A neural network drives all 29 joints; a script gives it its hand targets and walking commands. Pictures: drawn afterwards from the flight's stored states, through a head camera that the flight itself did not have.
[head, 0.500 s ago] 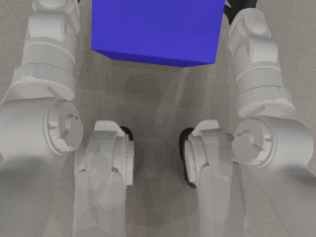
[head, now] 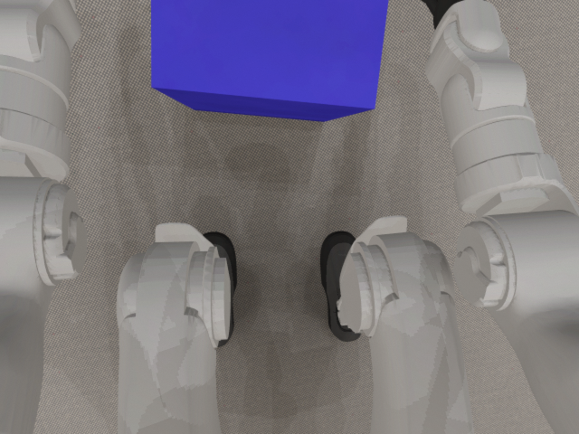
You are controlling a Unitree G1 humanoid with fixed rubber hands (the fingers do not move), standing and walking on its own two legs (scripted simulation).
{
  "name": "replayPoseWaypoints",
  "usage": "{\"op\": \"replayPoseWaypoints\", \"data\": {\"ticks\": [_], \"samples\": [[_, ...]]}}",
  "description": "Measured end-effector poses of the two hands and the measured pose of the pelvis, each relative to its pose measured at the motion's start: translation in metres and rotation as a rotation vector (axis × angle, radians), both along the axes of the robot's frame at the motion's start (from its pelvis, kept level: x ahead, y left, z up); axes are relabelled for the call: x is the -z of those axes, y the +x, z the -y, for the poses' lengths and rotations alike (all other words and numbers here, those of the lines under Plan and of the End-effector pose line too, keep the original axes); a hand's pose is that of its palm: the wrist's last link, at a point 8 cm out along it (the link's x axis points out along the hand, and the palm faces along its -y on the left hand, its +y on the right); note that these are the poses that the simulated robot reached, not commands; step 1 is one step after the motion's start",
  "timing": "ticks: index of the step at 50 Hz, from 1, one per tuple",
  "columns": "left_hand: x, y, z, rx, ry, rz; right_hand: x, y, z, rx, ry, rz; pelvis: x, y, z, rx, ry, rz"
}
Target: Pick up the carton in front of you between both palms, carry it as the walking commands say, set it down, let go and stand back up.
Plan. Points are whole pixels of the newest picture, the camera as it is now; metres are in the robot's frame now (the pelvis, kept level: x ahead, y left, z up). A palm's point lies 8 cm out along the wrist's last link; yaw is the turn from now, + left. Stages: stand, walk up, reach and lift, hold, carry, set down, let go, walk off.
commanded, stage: set down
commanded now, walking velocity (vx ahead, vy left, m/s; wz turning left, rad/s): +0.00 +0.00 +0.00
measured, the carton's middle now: (268, 24) +0.55 +0.03 -0.25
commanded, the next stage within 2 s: let go in 0.84 s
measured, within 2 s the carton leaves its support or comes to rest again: neither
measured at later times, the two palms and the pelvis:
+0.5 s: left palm out of the picture +0.57 +0.24 +0.02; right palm out of the picture +0.55 -0.15 +0.02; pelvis +0.01 +0.01 +0.14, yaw +0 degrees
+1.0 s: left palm out of the picture +0.55 +0.25 +0.18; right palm out of the picture +0.53 -0.16 +0.17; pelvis +0.04 +0.01 +0.28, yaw +2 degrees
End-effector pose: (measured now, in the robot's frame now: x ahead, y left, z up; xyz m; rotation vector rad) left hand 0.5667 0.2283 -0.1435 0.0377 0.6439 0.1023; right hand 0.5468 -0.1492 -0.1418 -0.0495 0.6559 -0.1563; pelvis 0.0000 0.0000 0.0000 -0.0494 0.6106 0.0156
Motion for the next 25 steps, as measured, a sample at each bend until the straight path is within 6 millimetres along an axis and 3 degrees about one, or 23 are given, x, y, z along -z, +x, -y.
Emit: {"op": "replayPoseWaypoints", "data": {"ticks": [4, 12, 25], "samples": [[-0.037, 0.001, -0.001, 0.005, 0.004, 0.012, -0.039, 0.002, -0.004, 0.013, -0.002, 0.017, -0.02, 0.001, 0.0, -0.001, -0.002, -0.027], [-0.1, -0.002, 0.001, 0.013, 0.009, -0.031, -0.099, 0.003, -0.007, 0.028, 0.015, -0.003, -0.073, 0.005, -0.003, -0.012, -0.011, -0.132], [-0.165, 0.001, -0.01, 0.029, 0.03, -0.007, -0.166, 0.001, 0.004, 0.042, -0.003, 0.024, -0.137, 0.014, -0.007, -0.015, -0.015, -0.22]]}}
